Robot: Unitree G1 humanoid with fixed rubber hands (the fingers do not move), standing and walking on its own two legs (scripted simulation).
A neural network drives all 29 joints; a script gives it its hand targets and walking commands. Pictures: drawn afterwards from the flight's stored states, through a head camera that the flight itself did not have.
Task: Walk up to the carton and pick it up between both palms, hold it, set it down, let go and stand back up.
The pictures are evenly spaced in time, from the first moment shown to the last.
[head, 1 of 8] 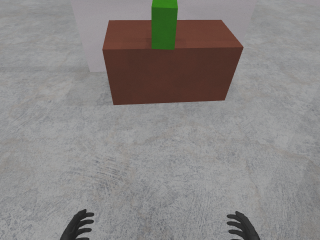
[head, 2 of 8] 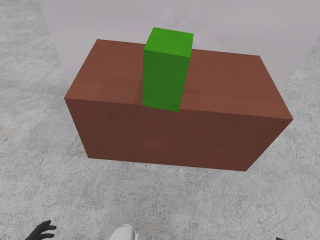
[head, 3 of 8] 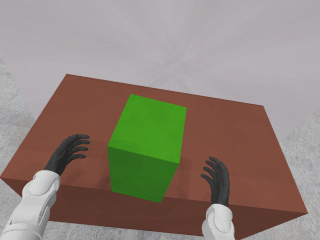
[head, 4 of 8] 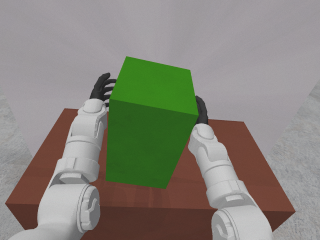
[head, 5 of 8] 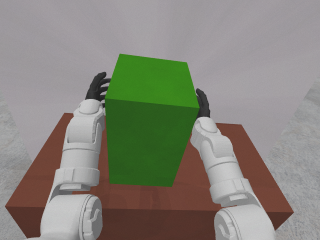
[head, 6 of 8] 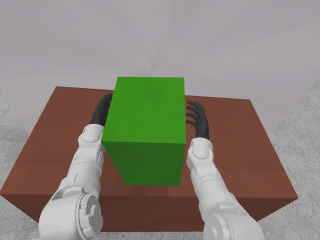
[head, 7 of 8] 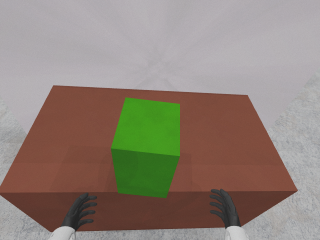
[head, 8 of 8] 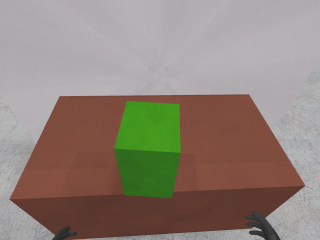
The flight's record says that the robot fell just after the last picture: no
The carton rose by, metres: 0.25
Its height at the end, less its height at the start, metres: +0.00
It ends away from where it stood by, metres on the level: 0.03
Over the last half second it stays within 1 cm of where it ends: yes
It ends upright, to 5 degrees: yes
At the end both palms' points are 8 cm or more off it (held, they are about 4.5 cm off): yes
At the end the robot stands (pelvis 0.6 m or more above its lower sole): yes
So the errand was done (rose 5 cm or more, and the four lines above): yes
